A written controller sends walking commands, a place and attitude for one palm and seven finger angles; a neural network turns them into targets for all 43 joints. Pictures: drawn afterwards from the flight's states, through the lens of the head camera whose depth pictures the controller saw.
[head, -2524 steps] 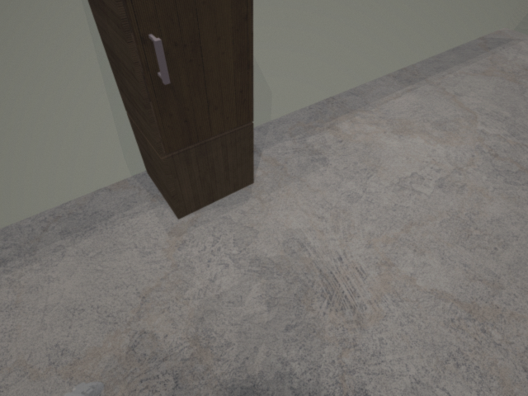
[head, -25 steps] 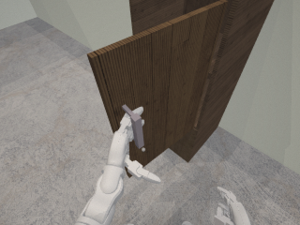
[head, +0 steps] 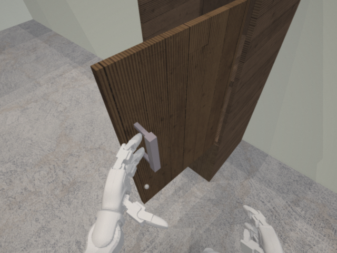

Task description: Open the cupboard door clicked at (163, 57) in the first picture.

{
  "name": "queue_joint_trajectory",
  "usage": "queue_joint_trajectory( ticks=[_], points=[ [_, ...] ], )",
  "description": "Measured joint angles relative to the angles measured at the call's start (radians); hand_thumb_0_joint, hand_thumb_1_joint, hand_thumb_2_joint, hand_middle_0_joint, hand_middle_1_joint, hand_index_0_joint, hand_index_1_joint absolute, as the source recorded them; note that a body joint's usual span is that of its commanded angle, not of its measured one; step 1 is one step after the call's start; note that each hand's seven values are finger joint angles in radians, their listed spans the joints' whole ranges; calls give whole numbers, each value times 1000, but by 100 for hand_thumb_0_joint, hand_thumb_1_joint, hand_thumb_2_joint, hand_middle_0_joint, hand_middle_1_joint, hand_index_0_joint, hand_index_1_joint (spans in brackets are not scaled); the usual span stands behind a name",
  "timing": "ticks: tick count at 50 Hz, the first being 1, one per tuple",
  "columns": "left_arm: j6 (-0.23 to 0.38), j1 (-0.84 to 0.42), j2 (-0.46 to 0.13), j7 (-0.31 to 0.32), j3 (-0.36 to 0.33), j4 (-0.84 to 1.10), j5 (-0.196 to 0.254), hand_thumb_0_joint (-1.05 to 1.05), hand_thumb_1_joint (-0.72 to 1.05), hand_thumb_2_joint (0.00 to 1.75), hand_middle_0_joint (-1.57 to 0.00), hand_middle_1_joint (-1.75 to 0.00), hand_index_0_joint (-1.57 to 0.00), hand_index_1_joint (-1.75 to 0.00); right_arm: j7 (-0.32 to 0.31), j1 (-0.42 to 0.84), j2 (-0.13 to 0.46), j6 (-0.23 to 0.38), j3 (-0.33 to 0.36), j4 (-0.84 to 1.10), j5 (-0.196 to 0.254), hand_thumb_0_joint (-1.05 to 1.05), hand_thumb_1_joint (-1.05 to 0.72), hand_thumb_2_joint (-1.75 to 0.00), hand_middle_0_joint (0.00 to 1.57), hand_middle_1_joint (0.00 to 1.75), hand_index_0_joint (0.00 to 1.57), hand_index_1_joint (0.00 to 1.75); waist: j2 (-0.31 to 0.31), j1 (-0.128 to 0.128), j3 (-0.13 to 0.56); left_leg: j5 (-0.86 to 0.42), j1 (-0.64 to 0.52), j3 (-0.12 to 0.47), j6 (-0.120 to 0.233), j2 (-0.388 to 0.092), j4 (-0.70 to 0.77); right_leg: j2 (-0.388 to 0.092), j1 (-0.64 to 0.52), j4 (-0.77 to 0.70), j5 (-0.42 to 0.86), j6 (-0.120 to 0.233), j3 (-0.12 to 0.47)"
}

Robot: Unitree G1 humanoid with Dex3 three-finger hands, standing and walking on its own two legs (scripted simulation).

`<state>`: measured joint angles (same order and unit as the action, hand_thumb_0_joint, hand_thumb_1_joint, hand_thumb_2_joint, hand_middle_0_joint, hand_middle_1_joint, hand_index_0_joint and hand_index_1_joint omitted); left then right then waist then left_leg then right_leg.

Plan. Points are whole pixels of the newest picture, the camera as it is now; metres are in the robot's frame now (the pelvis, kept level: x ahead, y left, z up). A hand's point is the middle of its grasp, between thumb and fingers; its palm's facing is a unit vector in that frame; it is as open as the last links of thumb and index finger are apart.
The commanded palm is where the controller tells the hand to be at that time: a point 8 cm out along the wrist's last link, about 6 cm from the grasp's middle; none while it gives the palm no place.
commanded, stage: slide the hand sideways off the handle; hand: left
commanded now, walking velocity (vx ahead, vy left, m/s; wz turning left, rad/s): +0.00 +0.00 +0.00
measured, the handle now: (147, 148) +0.34 +0.07 +0.07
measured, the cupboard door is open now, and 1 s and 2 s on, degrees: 83 83 83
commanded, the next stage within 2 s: draw the hand back to the body in 0.54 s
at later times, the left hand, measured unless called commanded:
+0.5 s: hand (120, 208) +0.20 +0.11 +0.07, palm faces -0.01 -1.00 -0.05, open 16.3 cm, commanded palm +0.17 +0.17 +0.07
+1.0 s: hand (90, 208) +0.19 +0.15 +0.11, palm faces -0.01 -1.00 -0.07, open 16.3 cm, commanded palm +0.16 +0.21 +0.12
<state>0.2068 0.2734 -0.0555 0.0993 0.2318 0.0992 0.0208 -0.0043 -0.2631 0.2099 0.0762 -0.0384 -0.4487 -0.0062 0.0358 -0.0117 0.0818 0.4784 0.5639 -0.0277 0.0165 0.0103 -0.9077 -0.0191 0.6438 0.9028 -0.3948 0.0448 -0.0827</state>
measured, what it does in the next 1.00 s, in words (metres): stands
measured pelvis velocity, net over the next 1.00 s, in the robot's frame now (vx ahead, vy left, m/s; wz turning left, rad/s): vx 0.00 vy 0.01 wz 0.01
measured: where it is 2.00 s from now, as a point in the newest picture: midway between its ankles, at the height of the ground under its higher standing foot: outside the picture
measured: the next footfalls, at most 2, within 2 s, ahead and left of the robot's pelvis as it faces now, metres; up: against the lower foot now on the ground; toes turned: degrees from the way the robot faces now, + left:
none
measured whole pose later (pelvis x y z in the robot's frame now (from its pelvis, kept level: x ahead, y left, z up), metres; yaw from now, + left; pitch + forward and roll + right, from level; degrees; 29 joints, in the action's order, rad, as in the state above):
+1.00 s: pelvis +0.00 +0.01 +0.00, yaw +1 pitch +6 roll -1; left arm 0.17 0.58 -0.21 -0.15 -0.04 0.39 0.21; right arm -0.06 -0.29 0.23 0.18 -0.05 -0.44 0.04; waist 0.06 -0.03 0.11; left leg 0.50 0.55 0.00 0.02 0.00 -0.94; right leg -0.01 0.60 0.89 -0.40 0.04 -0.11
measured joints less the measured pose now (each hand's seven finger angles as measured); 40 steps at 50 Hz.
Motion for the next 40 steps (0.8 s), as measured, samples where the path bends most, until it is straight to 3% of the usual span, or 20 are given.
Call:
queue_joint_trajectory(
  ticks=[10,28,34,40],
  points=[
    [18,128,-27,-59,-32,105,10,-1,-50,30,-15,-31,-15,-30,-4,1,14,27,6,26,0,2,-90,-90,21,30,20,30,3,-7,9,23,29,14,-8,-3,-32,1,25,33,-28,8,-14],
    [73,308,-91,-208,-176,206,121,-1,-50,30,-15,-30,-15,-30,-26,-18,26,69,21,25,17,2,-90,-90,21,30,20,30,8,-11,30,49,77,32,-18,-13,-86,9,63,72,-50,16,-32],
    [84,303,-95,-225,-174,214,135,-1,-50,30,-15,-30,-15,-30,-31,-14,31,86,25,28,21,2,-90,-90,21,30,20,30,13,-11,31,57,103,36,-14,-12,-118,7,84,92,-52,13,-35],
    [44,293,-125,-221,-205,250,142,-1,-50,30,-15,-30,-15,-30,-38,-19,17,79,17,25,32,2,-90,-90,21,30,20,30,13,-14,35,54,76,29,-8,-15,-106,10,57,76,-44,8,-28]
  ],
)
